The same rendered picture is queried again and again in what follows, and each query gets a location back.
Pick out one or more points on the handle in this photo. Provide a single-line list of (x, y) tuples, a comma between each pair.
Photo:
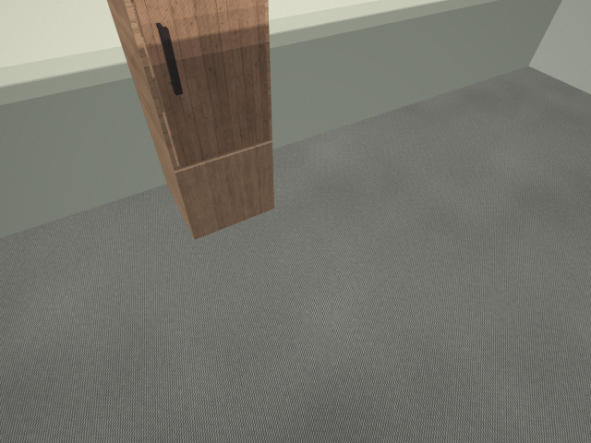
[(170, 58)]

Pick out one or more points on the cupboard door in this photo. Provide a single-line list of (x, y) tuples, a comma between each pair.
[(220, 54)]

